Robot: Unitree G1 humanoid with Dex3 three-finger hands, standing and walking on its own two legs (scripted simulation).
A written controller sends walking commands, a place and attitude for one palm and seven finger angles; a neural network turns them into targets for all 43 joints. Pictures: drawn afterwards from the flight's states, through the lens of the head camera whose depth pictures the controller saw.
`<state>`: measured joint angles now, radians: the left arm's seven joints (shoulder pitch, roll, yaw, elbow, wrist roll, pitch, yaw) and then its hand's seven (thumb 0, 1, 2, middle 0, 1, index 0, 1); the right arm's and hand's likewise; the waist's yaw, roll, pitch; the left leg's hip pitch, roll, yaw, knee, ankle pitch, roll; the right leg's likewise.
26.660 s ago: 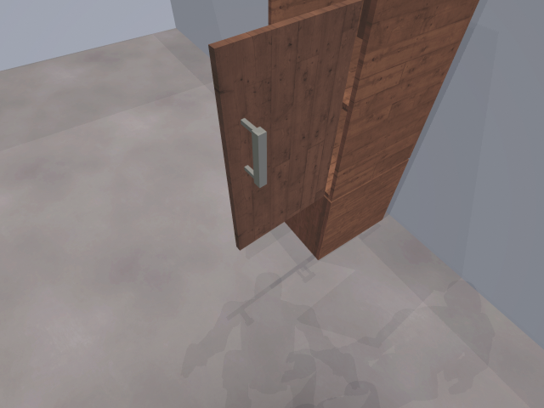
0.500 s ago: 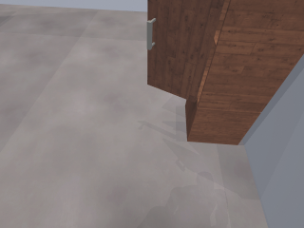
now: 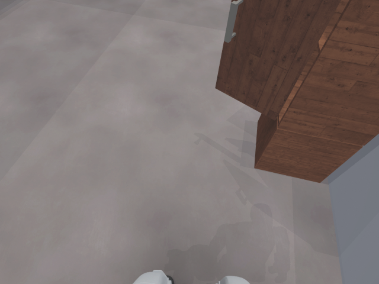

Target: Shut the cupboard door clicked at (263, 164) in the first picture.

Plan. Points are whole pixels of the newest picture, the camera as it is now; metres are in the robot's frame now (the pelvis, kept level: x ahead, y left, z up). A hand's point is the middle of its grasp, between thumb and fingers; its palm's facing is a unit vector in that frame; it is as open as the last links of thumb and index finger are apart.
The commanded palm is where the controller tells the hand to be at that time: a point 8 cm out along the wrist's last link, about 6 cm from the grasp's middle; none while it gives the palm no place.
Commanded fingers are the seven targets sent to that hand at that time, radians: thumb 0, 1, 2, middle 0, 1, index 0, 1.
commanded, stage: walk to a spot facing it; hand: left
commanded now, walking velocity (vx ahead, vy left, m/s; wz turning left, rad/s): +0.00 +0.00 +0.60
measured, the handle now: (233, 21) +0.98 -0.14 +0.04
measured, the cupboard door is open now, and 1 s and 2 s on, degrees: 65 65 65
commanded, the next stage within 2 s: turn to face it in 0.98 s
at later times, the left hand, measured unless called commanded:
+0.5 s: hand out of the picture -0.03 +0.18 -0.14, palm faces +0.36 -0.89 -0.28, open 7.4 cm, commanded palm none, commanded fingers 0.00 0.90 0.90 -0.20 -0.30 -0.20 -0.30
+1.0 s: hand out of the picture +0.11 +0.32 -0.14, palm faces +0.58 -0.79 -0.19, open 7.4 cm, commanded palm none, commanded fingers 0.00 0.90 0.90 -0.20 -0.30 -0.20 -0.30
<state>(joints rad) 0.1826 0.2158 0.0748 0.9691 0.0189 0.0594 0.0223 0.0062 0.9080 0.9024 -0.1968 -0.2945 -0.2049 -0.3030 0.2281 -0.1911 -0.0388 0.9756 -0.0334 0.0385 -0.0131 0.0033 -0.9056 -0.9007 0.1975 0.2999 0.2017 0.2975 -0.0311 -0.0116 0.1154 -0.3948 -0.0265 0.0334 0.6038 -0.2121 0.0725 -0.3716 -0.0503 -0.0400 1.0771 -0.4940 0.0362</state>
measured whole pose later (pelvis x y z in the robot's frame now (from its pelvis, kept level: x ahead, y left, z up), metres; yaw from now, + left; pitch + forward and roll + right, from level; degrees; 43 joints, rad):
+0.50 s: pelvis +0.02 -0.03 +0.02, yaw +22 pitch +1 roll +1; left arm 0.30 0.22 0.05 0.92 0.03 -0.03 0.01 0.01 0.91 0.90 -0.20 -0.29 -0.21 -0.30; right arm 0.19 -0.27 -0.08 0.89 -0.03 0.08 0.04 0.01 -0.91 -0.90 0.19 0.30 0.20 0.30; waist -0.02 0.01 0.09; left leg -0.57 0.03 0.03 1.02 -0.32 -0.03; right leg -0.07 -0.10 -0.16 0.38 -0.32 0.03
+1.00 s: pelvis +0.14 +0.10 +0.01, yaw +35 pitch +0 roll +1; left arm 0.16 0.21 0.06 0.90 0.03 0.01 -0.03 0.01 0.91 0.90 -0.19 -0.29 -0.20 -0.30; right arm 0.28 -0.17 -0.02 0.98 -0.02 -0.03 -0.01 0.00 -0.91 -0.90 0.20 0.30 0.20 0.30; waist 0.00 -0.03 0.08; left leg -0.08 -0.06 0.03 0.38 -0.29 0.07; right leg -0.58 -0.13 -0.03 0.83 -0.14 0.06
